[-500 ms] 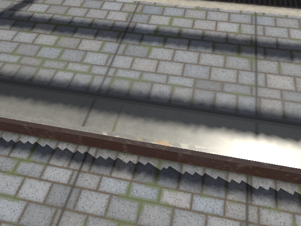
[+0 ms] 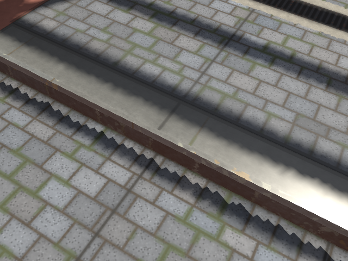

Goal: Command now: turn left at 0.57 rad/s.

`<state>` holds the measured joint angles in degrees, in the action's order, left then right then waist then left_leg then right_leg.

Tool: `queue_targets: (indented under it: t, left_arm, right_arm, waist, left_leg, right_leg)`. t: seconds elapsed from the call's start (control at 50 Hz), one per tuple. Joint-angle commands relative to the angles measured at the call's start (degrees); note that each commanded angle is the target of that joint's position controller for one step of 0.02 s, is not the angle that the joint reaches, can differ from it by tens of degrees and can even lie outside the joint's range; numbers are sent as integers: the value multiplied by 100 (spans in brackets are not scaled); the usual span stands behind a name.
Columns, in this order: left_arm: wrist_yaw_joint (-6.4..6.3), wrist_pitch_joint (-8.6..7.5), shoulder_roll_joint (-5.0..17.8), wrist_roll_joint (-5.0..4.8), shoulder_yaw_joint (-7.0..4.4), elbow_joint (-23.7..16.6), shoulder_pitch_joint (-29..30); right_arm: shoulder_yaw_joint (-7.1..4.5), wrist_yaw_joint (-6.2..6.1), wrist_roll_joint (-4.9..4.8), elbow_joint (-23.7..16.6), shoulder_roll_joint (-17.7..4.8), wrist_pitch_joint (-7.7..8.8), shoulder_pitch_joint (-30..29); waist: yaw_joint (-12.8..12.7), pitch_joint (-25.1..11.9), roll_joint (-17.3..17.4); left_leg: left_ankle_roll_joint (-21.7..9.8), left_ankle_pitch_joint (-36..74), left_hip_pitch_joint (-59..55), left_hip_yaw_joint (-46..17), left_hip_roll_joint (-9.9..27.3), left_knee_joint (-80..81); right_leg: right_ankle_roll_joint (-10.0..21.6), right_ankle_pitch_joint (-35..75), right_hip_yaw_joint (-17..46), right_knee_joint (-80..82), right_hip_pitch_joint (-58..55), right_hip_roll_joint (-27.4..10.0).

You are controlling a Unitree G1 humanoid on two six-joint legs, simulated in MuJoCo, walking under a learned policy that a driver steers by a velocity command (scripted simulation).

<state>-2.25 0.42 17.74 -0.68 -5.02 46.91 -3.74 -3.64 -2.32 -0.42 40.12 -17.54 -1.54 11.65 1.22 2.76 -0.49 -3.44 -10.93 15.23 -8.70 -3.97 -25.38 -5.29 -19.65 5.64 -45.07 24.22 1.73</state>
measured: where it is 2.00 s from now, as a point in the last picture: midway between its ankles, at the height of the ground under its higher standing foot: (182, 189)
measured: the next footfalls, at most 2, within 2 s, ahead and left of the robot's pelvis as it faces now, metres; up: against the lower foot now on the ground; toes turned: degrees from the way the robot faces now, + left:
right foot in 0.16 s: +0.06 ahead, -0.14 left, +0.00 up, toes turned +12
left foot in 0.56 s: +0.18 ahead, +0.17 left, +0.00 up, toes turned +11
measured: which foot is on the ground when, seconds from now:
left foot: down 0.00-0.16, up 0.18-0.54, down 0.56-1.00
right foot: up 0.00-0.14, down 0.16-0.58, up 0.60-1.00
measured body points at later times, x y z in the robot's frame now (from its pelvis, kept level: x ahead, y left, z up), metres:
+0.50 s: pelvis +0.08 +0.01 +0.00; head +0.10 +0.00 +0.45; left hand +0.02 +0.29 -0.13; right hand +0.32 -0.20 -0.09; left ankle +0.14 +0.16 -0.72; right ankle +0.02 -0.15 -0.75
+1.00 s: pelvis +0.30 +0.07 -0.02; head +0.34 +0.07 +0.43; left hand +0.50 +0.30 -0.12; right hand +0.29 -0.19 -0.15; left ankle +0.14 +0.16 -0.75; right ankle +0.44 -0.01 -0.73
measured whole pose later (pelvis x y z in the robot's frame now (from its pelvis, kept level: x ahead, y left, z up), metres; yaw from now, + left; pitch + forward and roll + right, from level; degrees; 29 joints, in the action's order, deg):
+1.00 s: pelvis +0.30 +0.07 -0.02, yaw -2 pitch +1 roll +2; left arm 4.8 -0.4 14.8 2.5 -1.5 42.8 -3.8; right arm -2.2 -0.4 1.8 50.1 -14.4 4.2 22.5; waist 2.9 3.1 -1.2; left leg -0.4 -21.9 -6.8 13.6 -1.4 -13.9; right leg 5.3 -5.4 -5.3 -35.8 32.5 -1.0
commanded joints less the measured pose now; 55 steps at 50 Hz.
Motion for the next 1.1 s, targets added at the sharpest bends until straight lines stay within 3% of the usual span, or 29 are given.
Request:
queue_targets:
  t: [0.02,0.08,0.14,0.16,0.18,0.2,0.22,0.26,0.28,0.4,0.46,0.5,0.54,0.56,0.58,0.6,0.62,0.66,0.7,0.76,0.78,0.86,0.94,0.98,1.02,1.04,1.06,1.08,1.1]
  left_arm:
    - [60,-149,491,-32,-79,-372,227]
    - [128,-226,568,-50,-88,-323,28]
    - [177,-272,677,-64,-151,-126,-587]
    - [148,-243,935,17,-185,-107,-841]
    - [169,-255,1320,192,-234,-75,-976]
    - [191,-344,1185,243,-202,-168,-724]
    - [159,-395,854,148,-114,-248,-458]
    - [103,-421,629,3,-23,-204,-510]
    - [87,-434,617,-2,2,-134,-701]
    - [113,-474,930,-20,-25,52,-1303]
    - [193,-459,1098,-63,-52,116,-1549]
    - [235,-431,1116,-119,-51,135,-1556]
    - [260,-409,950,-110,27,146,-1567]
    - [288,-442,674,-52,129,105,-1512]
    - [298,-528,116,28,309,-198,-1537]
    - [249,-615,342,-87,250,-247,-1480]
    - [254,-627,786,-218,106,-249,-1414]
    - [265,-562,708,-171,84,-190,-1288]
    - [275,-443,519,-121,70,-115,-1321]
    - [298,-340,273,-106,102,-157,-1266]
    - [475,-194,166,490,142,-199,-1061]
    - [726,-133,-2,272,235,-512,-302]
    - [753,-140,118,309,258,-762,246]
    - [693,-132,198,324,226,-772,115]
    - [587,-174,372,345,133,-589,-674]
    - [507,-226,537,413,31,-317,-1567]
    - [401,-207,1142,454,-159,-252,-2208]
    - [394,-139,1532,244,-271,-360,-1902]
    - [378,-93,1359,128,-245,-345,-1778]
  right_arm:
    - [-310,6,6,-397,-1107,-4,-43]
    - [-313,34,-43,-470,-1090,-47,-218]
    - [-241,6,-127,-530,-892,-89,-413]
    - [-125,27,-58,-473,-502,-78,-124]
    - [-138,26,-80,-637,-511,0,-132]
    - [-200,35,-21,-694,-835,105,-263]
    - [-260,58,-10,-571,-1014,150,-181]
    - [-235,96,56,-396,-845,199,-50]
    - [-192,139,42,-401,-715,258,-158]
    - [43,276,-17,-697,-252,525,-973]
    - [44,341,-89,-739,-350,575,-1034]
    - [15,361,-135,-719,-450,588,-837]
    - [-119,299,-146,-482,-653,578,-61]
    - [-248,228,-131,-320,-908,571,717]
    - [-390,164,47,-260,-1507,537,1496]
    - [-371,214,95,-158,-1405,552,1756]
    - [-224,258,81,-169,-995,603,1376]
    - [-88,292,39,-213,-536,669,667]
    - [-56,306,89,-180,-376,741,327]
    - [-100,289,128,-39,-403,837,325]
    - [-29,297,290,210,-373,768,677]
    - [-6,264,227,359,-342,734,657]
    - [-65,183,202,645,-561,679,984]
    - [-73,145,218,739,-659,622,1018]
    - [-92,120,224,796,-823,519,1058]
    - [-74,110,199,754,-833,486,1015]
    - [38,149,157,518,-479,522,1229]
    - [41,257,171,231,-301,555,1090]
    - [-1,278,251,176,-665,595,474]
  waist:
    - [88,-613,993]
    - [19,-734,1017]
    - [-319,-857,728]
    - [-244,-1060,-218]
    - [-213,-618,-1125]
    - [-190,-211,-1089]
    - [-121,-6,-936]
    - [-157,9,-848]
    - [-261,58,-759]
    - [-653,131,-803]
    - [-669,162,-826]
    - [-466,166,-831]
    - [34,-95,-622]
    - [462,-590,-323]
    - [689,-1478,1126]
    - [710,-1636,1509]
    - [553,-962,1103]
    - [224,-256,890]
    - [5,22,863]
    - [-99,51,587]
    - [-161,187,133]
    - [-53,267,603]
    - [44,340,434]
    - [-56,125,497]
    - [-374,-484,572]
    - [-777,-1005,345]
    - [-886,-1697,-431]
    - [-567,-2045,-1402]
    - [-753,-1465,-378]
  left_leg:
    - [-937,1325,-858,-1788,1378,515]
    - [-877,1853,-954,-2120,1318,332]
    - [-424,-511,-23,-1932,751,64]
    - [-112,-2112,835,-1168,218,-1074]
    - [54,-2474,2125,-270,-510,-2167]
    - [157,-2126,2504,-310,4,-2971]
    - [243,-1676,2554,-283,147,-3252]
    - [458,-1054,2652,-133,248,-3427]
    - [512,-790,2683,-11,293,-3439]
    - [640,-94,1952,845,622,-1637]
    - [532,-146,1180,1022,527,-930]
    - [341,10,650,1032,502,-517]
    - [124,76,-734,1066,342,-34]
    - [-44,21,-1901,683,678,65]
    - [-651,-868,-3603,-1363,2206,348]
    - [-1084,-1758,-3270,-2948,2818,1081]
    - [-970,-2053,-2709,-2408,2690,1173]
    - [-698,-1323,-1847,-1126,2154,1471]
    - [-529,-156,-1243,-203,1824,1708]
    - [-584,1080,-1155,538,1743,1836]
    - [-495,1643,-724,883,1720,1876]
    - [-362,1820,-695,1597,1527,1845]
    - [-336,2327,-1580,1771,1853,1655]
    - [-258,4105,-2030,1961,1902,936]
    - [-224,5370,-2204,2094,1863,-647]
    - [-109,4757,-1631,2182,1734,-2003]
    - [108,2365,64,2223,1446,-3838]
    - [380,-1985,2070,1468,136,-5465]
    - [302,-1565,2664,611,495,-5471]
  right_leg:
    - [4,-135,21,517,119,89]
    - [97,-92,45,1158,-283,129]
    - [420,980,-37,2720,-1808,-181]
    - [853,264,1006,2921,-2644,-1274]
    - [1645,-948,2598,3387,-2532,-2078]
    - [2020,-1724,3019,3600,-2104,-2388]
    - [1874,-1810,2542,3650,-2002,-2092]
    - [1552,-1360,1846,3661,-2238,-1656]
    - [1537,-1044,1592,3701,-2243,-1564]
    - [1569,237,654,3806,-1925,-1355]
    - [1594,370,544,3696,-1606,-1475]
    - [1549,444,592,3553,-1491,-1624]
    - [1333,1294,466,2825,-1053,-1432]
    - [1092,1606,105,1653,-594,-1054]
    - [628,411,-561,-554,1077,-347]
    - [593,-1209,-100,-1833,1716,-116]
    - [710,-872,244,-2373,2042,-423]
    - [750,43,89,-2170,1977,-753]
    - [695,634,76,-1969,1590,-900]
    - [576,1216,129,-1791,1729,-841]
    - [563,1214,-357,-1634,1453,-592]
    - [657,2194,-723,-146,1153,-583]
    - [943,1773,-998,814,972,-456]
    - [1195,1221,-1239,1002,611,-135]
    - [1519,553,-1365,1226,-322,327]
    - [1720,715,-1168,1663,-1556,384]
    - [2200,-262,712,1791,-3286,-956]
    - [2937,-405,3816,2704,-4249,-2098]
    - [2773,-69,3302,2973,-3915,-1956]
